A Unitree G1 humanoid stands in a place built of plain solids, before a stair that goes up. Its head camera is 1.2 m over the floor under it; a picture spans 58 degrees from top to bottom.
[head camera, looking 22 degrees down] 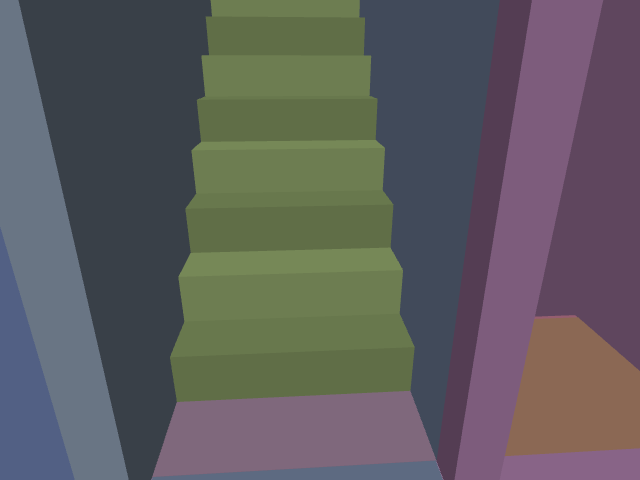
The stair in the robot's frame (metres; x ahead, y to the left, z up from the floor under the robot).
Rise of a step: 0.21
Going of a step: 0.24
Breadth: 0.91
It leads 4 degrees to the left of straight ahead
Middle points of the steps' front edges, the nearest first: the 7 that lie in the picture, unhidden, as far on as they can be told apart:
1.34 0.10 0.21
1.58 0.11 0.42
1.82 0.13 0.63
2.05 0.14 0.83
2.29 0.16 1.04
2.53 0.18 1.25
2.77 0.19 1.46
